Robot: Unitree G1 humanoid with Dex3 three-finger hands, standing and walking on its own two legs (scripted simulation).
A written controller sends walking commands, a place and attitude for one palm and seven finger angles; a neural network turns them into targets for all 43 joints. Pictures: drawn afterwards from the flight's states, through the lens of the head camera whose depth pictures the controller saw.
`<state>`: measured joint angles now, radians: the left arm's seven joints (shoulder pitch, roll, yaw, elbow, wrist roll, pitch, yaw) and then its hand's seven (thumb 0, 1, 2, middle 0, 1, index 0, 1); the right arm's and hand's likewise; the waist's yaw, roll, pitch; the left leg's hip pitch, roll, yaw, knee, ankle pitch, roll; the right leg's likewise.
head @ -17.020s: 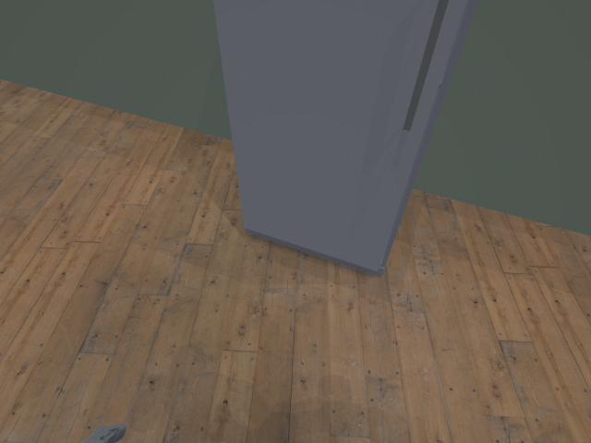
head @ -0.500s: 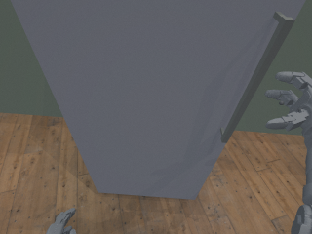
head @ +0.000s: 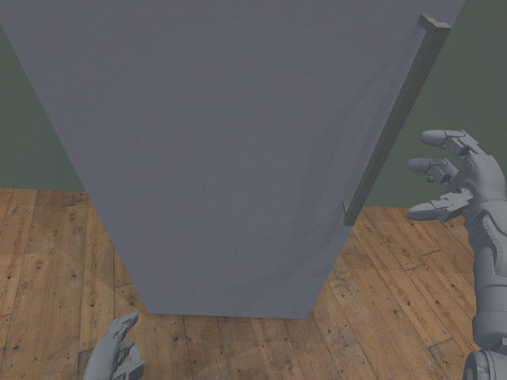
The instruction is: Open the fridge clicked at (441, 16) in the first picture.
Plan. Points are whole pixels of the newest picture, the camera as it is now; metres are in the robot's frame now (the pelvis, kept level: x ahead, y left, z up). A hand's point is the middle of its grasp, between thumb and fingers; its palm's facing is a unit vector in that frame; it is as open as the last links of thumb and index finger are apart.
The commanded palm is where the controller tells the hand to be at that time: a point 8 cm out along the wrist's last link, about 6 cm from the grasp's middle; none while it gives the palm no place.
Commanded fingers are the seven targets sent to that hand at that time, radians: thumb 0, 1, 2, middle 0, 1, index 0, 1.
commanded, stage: move the hooked fingers beside the handle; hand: right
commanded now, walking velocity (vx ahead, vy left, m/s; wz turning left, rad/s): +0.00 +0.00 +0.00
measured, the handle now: (378, 144) +0.45 -0.16 +0.17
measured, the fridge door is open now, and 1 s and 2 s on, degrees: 0 0 0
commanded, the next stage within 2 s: none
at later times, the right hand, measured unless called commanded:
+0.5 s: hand (435, 158) +0.40 -0.22 +0.19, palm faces +0.00 +1.00 -0.02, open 14.0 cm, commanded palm +0.37 -0.28 +0.18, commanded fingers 0.00 0.50 -0.30 0.30 1.20 0.30 1.20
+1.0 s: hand (438, 183) +0.39 -0.24 +0.16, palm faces +0.00 +1.00 -0.03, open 14.0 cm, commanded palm +0.36 -0.28 +0.18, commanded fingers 0.00 0.50 -0.30 0.30 1.20 0.30 1.20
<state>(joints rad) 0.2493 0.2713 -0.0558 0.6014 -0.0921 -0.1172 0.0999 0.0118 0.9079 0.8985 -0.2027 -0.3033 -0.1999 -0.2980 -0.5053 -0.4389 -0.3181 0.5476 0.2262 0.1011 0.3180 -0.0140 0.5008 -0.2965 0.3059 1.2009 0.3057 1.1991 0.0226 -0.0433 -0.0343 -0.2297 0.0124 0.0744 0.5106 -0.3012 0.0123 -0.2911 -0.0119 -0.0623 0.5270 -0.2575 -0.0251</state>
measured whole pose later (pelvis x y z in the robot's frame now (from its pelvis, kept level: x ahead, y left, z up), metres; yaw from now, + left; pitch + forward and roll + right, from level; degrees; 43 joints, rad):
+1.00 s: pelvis +0.01 +0.00 +0.00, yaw +1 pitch +2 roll +1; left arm 0.29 0.29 -0.04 0.59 -0.10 -0.09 0.10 0.01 0.91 0.90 -0.20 -0.30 -0.20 -0.30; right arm -0.46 -0.47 -0.36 0.55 0.25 0.10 0.37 -0.01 0.50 -0.30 0.30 1.20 0.30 1.20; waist 0.03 -0.05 -0.05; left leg -0.23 0.01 0.06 0.51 -0.31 0.01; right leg -0.30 -0.02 -0.07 0.54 -0.27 -0.03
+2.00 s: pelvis +0.01 +0.00 +0.00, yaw +0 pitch +2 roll +0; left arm 0.28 0.29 -0.04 0.61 -0.10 -0.08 0.10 0.01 0.91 0.90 -0.20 -0.30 -0.20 -0.30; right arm -0.56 -0.49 -0.33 0.63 0.24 0.10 0.35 -0.01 0.50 -0.30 0.30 1.20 0.30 1.20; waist 0.04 -0.05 -0.04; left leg -0.24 0.00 0.07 0.50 -0.30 0.02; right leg -0.30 -0.02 -0.06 0.53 -0.27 -0.02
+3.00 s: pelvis +0.00 +0.01 +0.00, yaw +0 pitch +1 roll +0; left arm 0.30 0.28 -0.04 0.65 -0.09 -0.06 0.09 0.01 0.91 0.90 -0.20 -0.30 -0.20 -0.30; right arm -0.60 -0.41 -0.28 0.62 0.23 0.09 0.27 -0.01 0.50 -0.30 0.37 1.24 0.36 1.23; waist 0.04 -0.04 -0.05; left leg -0.23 0.00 0.07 0.50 -0.30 0.02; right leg -0.29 -0.02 -0.06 0.53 -0.26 -0.01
